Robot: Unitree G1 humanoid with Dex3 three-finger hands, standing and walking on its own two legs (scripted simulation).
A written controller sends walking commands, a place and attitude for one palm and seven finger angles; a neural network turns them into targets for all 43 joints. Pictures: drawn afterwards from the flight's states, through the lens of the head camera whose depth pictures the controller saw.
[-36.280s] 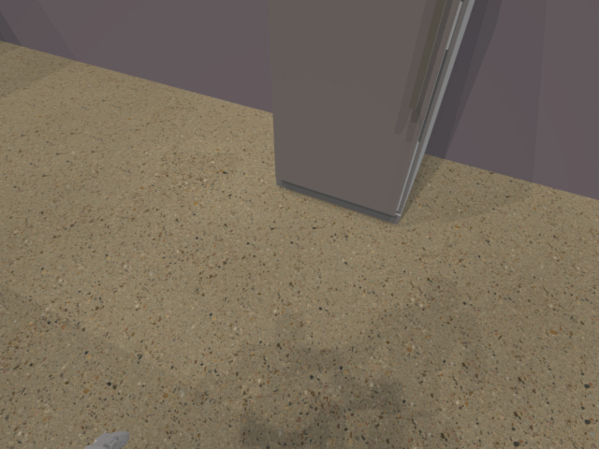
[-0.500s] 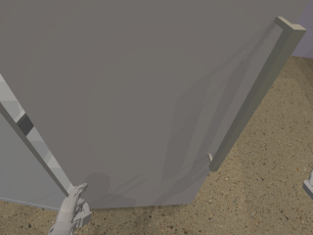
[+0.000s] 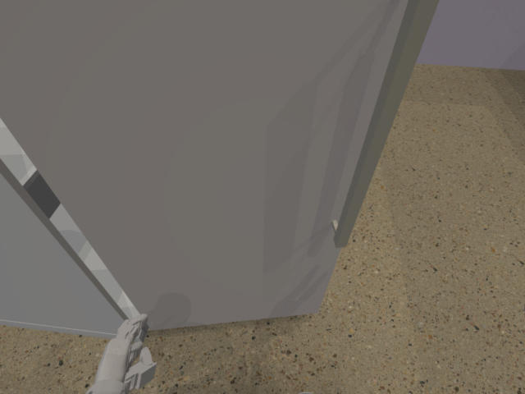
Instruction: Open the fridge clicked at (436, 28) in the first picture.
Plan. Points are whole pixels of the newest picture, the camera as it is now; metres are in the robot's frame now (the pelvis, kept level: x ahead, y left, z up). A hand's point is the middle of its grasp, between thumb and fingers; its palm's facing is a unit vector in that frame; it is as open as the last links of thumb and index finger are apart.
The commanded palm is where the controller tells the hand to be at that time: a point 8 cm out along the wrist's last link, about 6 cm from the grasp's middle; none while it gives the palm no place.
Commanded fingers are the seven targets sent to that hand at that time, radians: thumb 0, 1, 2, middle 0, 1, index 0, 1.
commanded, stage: step back with the hand held close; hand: right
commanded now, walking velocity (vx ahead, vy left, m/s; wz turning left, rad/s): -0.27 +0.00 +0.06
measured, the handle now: (364, 151) +0.47 -0.16 +0.13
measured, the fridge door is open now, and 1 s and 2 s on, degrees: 77 77 77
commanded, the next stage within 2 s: stop stepping back and stand still in 0.54 s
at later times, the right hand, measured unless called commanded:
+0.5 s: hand out of the picture +0.09 -0.31 +0.17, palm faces +0.55 +0.75 -0.37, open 7.4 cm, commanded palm +0.01 -0.33 +0.19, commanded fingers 0.00 -0.90 -0.90 0.20 0.30 0.20 0.30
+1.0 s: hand out of the picture +0.00 -0.29 +0.17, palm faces +0.40 +0.84 -0.35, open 7.4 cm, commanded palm -0.07 -0.32 +0.19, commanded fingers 0.00 -0.90 -0.90 0.20 0.30 0.20 0.30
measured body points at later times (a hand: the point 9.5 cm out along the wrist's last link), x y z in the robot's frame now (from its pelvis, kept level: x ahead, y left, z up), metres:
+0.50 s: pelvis -0.10 -0.02 -0.01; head -0.09 -0.06 +0.44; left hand +0.11 +0.20 -0.07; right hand +0.05 -0.34 +0.19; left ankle -0.03 +0.13 -0.69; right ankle +0.00 -0.11 -0.73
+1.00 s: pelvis -0.23 -0.03 +0.00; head -0.27 -0.06 +0.45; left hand -0.11 +0.24 -0.07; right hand -0.03 -0.33 +0.19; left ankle -0.27 +0.07 -0.72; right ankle -0.10 -0.09 -0.73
